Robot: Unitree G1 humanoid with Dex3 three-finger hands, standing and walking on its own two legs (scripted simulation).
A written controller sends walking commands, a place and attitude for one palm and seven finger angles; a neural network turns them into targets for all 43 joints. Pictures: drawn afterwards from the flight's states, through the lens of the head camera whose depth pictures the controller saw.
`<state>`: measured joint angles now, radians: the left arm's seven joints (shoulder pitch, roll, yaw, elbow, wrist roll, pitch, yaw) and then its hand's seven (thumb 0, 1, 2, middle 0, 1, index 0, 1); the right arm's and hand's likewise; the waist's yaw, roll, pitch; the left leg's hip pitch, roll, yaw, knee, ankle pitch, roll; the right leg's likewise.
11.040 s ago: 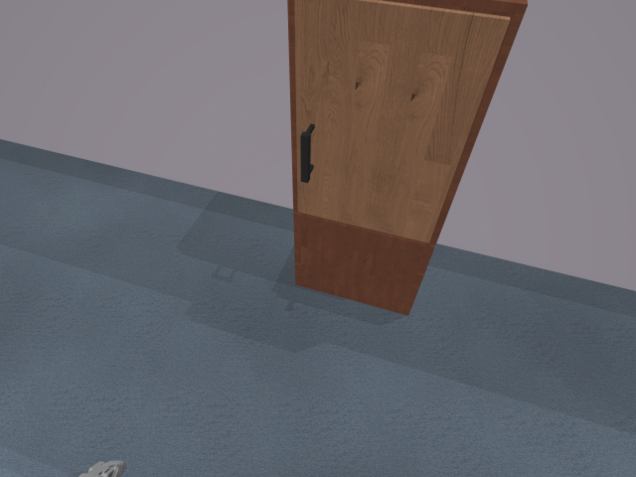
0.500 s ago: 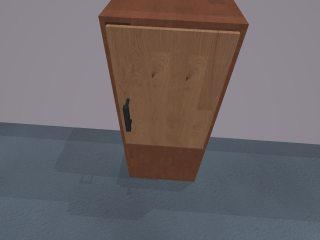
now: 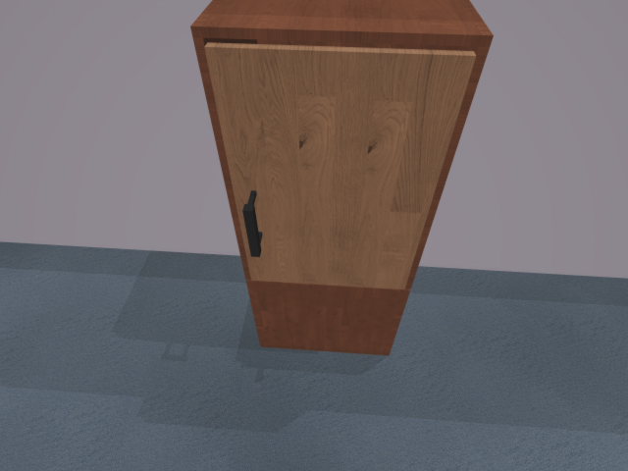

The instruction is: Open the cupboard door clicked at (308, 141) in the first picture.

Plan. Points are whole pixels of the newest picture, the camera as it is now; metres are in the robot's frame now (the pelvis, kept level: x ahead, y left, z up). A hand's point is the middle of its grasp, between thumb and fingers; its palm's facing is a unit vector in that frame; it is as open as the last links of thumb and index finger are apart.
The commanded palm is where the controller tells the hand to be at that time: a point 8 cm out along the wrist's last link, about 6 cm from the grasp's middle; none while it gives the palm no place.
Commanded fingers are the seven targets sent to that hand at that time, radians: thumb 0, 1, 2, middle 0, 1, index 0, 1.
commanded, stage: look again from close up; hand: left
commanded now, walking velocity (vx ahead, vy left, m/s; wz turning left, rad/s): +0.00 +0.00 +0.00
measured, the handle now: (254, 224) +0.60 +0.15 -0.10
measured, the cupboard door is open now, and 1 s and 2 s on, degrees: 0 0 0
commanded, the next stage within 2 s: raise the hand with hooked fingers in 0.30 s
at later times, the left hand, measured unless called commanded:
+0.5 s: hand out of the picture +0.13 +0.18 -0.11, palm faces +0.19 -0.97 -0.16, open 7.4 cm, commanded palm +0.12 +0.23 -0.07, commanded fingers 0.00 0.76 0.84 -0.21 -0.39 -0.21 -0.39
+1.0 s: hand (179, 445) +0.18 +0.19 -0.07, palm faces -0.02 -1.00 -0.06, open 9.7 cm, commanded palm +0.17 +0.25 -0.07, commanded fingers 0.00 0.18 0.59 -0.25 -0.76 -0.25 -0.76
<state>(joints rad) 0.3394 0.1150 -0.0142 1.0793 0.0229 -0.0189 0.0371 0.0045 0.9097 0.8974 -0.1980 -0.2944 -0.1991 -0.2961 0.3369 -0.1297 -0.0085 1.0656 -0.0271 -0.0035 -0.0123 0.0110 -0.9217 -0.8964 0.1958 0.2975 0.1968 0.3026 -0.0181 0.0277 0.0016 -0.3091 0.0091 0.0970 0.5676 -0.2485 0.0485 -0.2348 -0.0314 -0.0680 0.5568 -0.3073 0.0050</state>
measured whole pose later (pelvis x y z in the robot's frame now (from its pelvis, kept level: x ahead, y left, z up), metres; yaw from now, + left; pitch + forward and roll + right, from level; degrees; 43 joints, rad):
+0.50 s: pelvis +0.02 +0.00 +0.00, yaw +0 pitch +0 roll +0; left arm 0.45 0.18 0.03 0.42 -0.10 0.01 0.06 0.02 0.90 0.89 -0.20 -0.30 -0.20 -0.30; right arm 0.31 -0.18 0.00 0.91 0.03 -0.16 -0.05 0.01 -0.91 -0.90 0.20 0.30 0.20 0.30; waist 0.00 -0.03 0.01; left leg -0.27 -0.01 0.11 0.52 -0.25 0.04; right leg -0.22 -0.05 -0.06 0.55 -0.33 0.00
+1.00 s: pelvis -0.03 -0.04 -0.12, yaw +1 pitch +16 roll -4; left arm 0.34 0.28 0.25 0.08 -0.32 -0.48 -0.45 0.01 0.40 0.68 -0.23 -0.62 -0.23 -0.62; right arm 0.15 -0.21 -0.01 0.57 0.02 -0.24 -0.05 0.01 -0.91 -0.90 0.20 0.30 0.20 0.30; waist 0.05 0.01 -0.14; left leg -1.10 0.08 -0.04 1.33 -0.52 -0.01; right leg -0.96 0.00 -0.17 1.29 -0.61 -0.06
